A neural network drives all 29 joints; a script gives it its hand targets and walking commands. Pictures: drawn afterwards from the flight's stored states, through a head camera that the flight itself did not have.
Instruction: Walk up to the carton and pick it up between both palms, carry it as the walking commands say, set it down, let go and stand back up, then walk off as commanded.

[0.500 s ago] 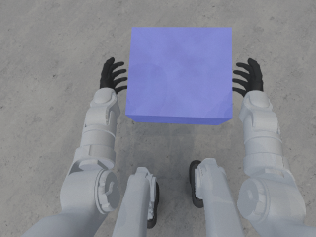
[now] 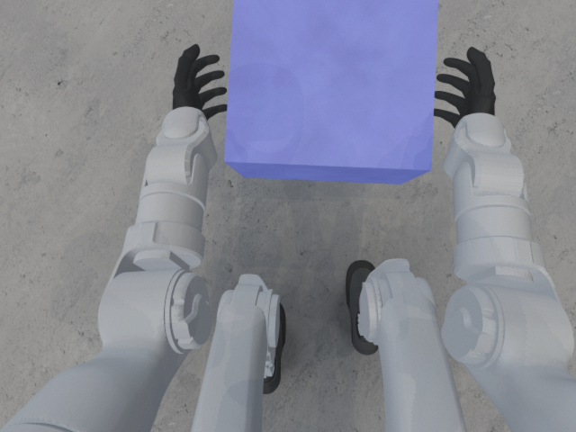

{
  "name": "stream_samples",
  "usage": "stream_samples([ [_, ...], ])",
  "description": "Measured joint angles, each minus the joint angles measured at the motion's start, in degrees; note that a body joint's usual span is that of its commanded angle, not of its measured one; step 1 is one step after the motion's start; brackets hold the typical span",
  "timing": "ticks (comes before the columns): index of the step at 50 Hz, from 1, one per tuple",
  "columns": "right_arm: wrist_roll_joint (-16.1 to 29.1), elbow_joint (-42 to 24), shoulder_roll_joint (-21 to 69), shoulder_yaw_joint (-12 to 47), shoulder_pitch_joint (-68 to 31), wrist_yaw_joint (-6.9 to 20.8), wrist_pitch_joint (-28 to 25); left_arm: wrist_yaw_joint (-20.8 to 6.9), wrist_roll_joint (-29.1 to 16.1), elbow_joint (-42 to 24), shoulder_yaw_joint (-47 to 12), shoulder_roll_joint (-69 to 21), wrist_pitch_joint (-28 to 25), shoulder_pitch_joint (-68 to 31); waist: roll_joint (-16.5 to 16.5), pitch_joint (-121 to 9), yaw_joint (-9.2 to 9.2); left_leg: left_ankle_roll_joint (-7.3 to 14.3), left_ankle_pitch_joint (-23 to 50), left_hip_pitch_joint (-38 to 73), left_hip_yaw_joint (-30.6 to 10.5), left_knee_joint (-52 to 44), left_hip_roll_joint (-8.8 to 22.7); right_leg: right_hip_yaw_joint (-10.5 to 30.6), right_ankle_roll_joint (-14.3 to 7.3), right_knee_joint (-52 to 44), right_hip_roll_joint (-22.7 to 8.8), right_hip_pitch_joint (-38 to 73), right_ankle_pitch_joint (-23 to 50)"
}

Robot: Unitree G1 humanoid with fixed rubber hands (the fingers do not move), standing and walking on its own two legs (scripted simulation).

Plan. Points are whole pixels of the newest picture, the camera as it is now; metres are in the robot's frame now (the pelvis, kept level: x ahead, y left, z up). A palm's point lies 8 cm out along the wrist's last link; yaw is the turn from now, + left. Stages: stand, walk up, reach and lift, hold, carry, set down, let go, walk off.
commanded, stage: set down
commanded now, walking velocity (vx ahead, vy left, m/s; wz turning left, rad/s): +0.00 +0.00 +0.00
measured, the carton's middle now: (327, 93) +0.56 -0.07 -0.19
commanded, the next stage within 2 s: none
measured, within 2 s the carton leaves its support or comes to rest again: rests again in 1.74 s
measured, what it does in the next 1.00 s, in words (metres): lowers itself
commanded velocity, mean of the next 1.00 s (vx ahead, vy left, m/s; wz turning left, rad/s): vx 0.00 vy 0.00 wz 0.00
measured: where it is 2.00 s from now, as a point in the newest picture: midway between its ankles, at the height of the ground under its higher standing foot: (315, 342)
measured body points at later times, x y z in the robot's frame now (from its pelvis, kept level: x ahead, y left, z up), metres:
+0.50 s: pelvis +0.00 +0.00 -0.05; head +0.33 -0.06 +0.25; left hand +0.55 +0.11 -0.18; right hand +0.51 -0.24 -0.19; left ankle +0.08 +0.11 -0.44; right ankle +0.15 -0.12 -0.44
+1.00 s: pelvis -0.01 +0.00 -0.09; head +0.38 -0.03 +0.11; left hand +0.57 +0.10 -0.29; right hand +0.54 -0.26 -0.29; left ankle +0.08 +0.11 -0.44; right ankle +0.15 -0.12 -0.44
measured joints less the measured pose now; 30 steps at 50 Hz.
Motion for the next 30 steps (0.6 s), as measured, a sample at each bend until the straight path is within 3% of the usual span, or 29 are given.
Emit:
stream_samples([
  [5, 0.1, 1.0, -1.9, -0.2, -1.8, 1.8, 0.3, -1.4, 1.4, 1.2, 0.7, 0.0, -0.2, -1.9, 0.8, 1.3, 0.35, 0.1, -0.4, -2.1, 0.0, 2.3, -0.1, -0.1, 0.1, 2.0, -0.1, -2.0, -0.2],
  [9, 0.6, 1.6, -3.7, 1.3, -2.9, 3.1, 0.4, -1.9, -0.5, 0.1, -0.7, 0.6, 0.0, -1.7, 1.1, 2.6, 0.17, 0.1, -0.6, -3.5, 0.3, 3.7, -0.2, 0.2, 0.2, 3.5, -0.1, -3.6, -0.3],
  [13, 1.7, 2.4, -4.1, 2.1, -4.1, 2.1, 0.2, 0.0, -1.8, 0.1, -1.5, 1.2, 0.3, -2.9, 0.6, 3.9, -0.30, 0.0, -1.1, -5.0, 0.5, 5.3, 0.1, 0.2, 0.0, 5.0, 0.2, -5.4, -0.3],
  [18, 2.4, 2.6, -5.0, 3.3, -5.9, 0.5, 1.2, 0.1, -1.6, 1.8, -0.6, 1.4, -0.2, -4.9, 1.2, 5.5, 0.03, -0.2, -1.7, -6.6, 0.3, 7.6, 0.0, -0.1, -0.2, 7.1, 0.2, -7.1, -0.7],
  [24, 2.0, 4.9, -5.3, 3.5, -8.9, 1.4, -0.1, -2.9, -2.4, 2.3, -0.5, 3.8, -0.8, -6.0, 1.1, 7.0, 0.18, -0.5, -2.6, -8.0, 0.6, 9.8, 0.0, 0.1, -0.5, 9.7, 0.2, -9.1, -1.3],
  [30, 2.7, 4.9, -5.9, 4.3, -10.4, 1.6, -1.6, -4.1, -3.3, 3.4, -1.1, 6.0, -1.8, -9.2, 0.8, 10.8, -0.55, -0.8, -3.0, -9.1, 0.2, 12.2, -0.6, -0.3, -0.8, 12.0, -0.4, -10.0, -1.8],
])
